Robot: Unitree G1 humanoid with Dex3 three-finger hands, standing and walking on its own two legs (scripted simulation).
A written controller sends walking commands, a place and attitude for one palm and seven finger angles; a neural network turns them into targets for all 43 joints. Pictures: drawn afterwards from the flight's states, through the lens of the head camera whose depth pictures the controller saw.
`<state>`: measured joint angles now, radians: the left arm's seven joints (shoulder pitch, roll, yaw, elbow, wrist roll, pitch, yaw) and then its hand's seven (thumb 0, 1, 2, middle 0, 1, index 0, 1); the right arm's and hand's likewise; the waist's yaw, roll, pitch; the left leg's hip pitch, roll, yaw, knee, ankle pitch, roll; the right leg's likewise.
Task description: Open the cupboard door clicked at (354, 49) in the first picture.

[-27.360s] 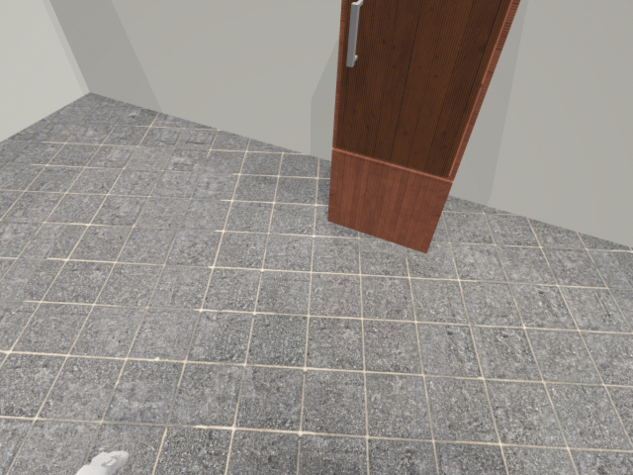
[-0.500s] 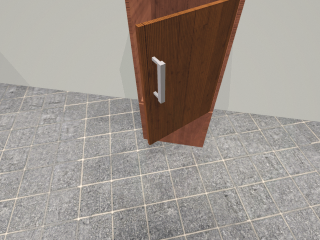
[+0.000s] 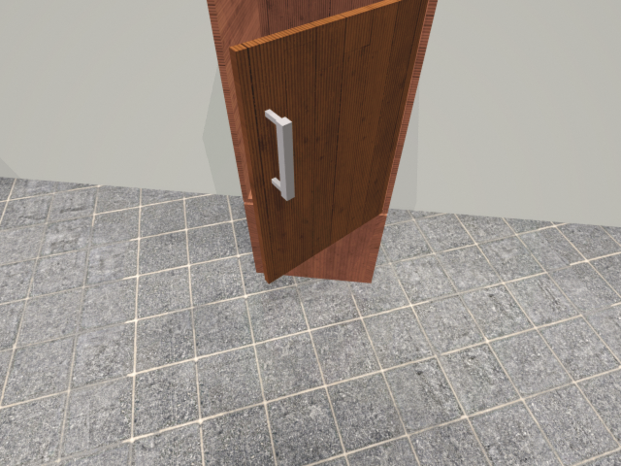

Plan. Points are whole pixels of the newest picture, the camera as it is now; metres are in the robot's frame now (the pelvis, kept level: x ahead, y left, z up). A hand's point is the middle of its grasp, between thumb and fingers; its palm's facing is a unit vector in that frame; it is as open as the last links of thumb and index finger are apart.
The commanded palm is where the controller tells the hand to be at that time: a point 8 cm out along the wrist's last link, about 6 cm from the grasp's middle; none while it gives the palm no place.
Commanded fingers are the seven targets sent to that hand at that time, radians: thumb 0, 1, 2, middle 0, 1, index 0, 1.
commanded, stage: walk to a spot facing it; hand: left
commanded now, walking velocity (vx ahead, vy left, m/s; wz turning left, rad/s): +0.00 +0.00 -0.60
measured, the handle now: (279, 157) +0.59 +0.10 +0.05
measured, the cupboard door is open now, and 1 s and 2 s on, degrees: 44 44 44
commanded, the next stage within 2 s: none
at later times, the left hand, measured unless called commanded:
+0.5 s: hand out of the picture +0.06 +0.16 -0.16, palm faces -0.18 -0.94 -0.30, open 7.4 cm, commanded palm none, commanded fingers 0.00 0.90 0.90 -0.20 -0.30 -0.20 -0.30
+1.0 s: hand (226, 453) +0.17 +0.14 -0.17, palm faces -0.43 -0.87 -0.23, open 7.4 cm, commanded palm none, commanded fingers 0.00 0.90 0.90 -0.20 -0.30 -0.20 -0.30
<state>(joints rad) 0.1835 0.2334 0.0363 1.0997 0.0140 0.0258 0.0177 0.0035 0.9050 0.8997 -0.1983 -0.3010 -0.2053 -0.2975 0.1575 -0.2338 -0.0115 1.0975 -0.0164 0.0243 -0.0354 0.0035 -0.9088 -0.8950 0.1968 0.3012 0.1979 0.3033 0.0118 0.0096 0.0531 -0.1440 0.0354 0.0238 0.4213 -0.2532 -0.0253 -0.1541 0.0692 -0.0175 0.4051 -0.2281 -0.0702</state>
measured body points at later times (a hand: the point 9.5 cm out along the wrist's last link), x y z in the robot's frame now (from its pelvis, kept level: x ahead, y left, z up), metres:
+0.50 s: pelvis -0.03 -0.04 +0.00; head +0.03 -0.07 +0.44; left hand +0.07 +0.21 -0.14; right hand -0.01 -0.30 -0.16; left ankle -0.03 +0.13 -0.66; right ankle -0.04 -0.11 -0.74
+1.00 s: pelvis -0.01 -0.02 +0.00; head +0.06 -0.02 +0.44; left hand +0.19 +0.19 -0.15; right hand -0.05 -0.27 -0.13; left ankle +0.04 +0.12 -0.74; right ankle -0.07 -0.13 -0.68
